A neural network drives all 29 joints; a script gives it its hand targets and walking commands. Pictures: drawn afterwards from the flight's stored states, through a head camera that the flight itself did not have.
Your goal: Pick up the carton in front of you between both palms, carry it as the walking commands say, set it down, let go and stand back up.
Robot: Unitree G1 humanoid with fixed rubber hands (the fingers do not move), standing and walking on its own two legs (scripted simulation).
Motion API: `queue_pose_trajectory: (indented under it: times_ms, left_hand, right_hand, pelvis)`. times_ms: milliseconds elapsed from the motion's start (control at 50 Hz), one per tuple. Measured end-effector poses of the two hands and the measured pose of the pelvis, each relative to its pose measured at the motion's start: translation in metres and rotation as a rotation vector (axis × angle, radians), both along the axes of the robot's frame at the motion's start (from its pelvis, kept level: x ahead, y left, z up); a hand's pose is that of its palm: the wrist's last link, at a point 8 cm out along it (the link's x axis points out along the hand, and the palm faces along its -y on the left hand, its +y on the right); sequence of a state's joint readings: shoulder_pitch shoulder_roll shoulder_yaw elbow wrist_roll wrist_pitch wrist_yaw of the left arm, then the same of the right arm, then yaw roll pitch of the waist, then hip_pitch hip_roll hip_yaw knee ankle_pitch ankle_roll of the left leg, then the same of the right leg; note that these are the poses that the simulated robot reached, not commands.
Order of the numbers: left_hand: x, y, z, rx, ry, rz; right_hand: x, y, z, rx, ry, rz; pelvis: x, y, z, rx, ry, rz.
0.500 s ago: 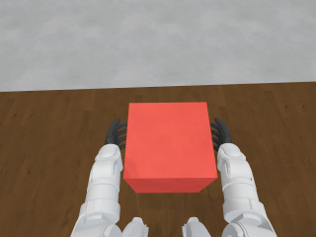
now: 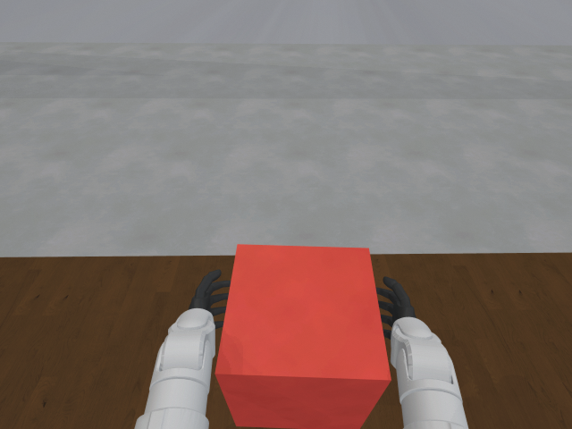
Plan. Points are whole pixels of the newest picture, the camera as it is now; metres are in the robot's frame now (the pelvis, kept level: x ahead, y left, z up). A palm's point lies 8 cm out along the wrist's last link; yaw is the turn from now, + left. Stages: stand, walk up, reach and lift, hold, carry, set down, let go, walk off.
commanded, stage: reach and lift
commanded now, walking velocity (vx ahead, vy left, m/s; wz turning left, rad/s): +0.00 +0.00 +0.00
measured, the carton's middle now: (299, 340) +0.31 +0.00 -0.05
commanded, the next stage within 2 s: hold in 0.94 s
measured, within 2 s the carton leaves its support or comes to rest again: neither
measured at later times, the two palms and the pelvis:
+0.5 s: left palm (202, 313) +0.30 +0.15 +0.03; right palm (404, 321) +0.30 -0.15 +0.03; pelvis +0.00 +0.00 +0.00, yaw +0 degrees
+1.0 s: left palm (199, 310) +0.30 +0.15 +0.05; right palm (406, 319) +0.29 -0.15 +0.04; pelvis +0.01 +0.00 +0.01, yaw +0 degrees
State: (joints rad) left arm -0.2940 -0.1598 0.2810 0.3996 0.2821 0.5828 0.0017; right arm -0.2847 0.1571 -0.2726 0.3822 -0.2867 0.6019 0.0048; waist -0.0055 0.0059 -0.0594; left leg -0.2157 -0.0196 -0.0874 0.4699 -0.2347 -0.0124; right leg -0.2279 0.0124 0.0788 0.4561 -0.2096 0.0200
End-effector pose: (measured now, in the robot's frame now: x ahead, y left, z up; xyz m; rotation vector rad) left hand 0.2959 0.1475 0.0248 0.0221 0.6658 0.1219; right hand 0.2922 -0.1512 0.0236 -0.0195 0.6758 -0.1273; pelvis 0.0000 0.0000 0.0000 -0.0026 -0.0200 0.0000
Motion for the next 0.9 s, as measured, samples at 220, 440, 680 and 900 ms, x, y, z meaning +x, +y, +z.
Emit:
queue_pose_trajectory:
  times_ms: [220, 440, 680, 900]
  left_hand:
    - [-0.003, -0.001, 0.001, -0.009, 0.008, 0.009]
    - [0.002, -0.002, 0.007, 0.005, 0.003, 0.001]
    - [0.004, -0.002, 0.011, 0.019, 0.009, -0.007]
    - [0.002, -0.001, 0.016, 0.020, 0.007, -0.011]
  right_hand:
    - [-0.003, -0.001, 0.000, 0.012, 0.007, -0.007]
    - [0.003, -0.002, 0.006, 0.001, 0.002, 0.003]
    - [0.006, -0.002, 0.011, -0.016, 0.009, 0.017]
    - [0.003, -0.001, 0.015, -0.018, 0.007, 0.015]
  pelvis:
    - [-0.011, -0.001, -0.001, 0.002, -0.042, -0.002]
    - [-0.004, -0.003, 0.002, 0.002, -0.048, 0.000]
    - [0.008, -0.004, 0.006, 0.001, -0.056, 0.001]
    - [0.009, -0.002, 0.006, 0.001, -0.071, 0.000]
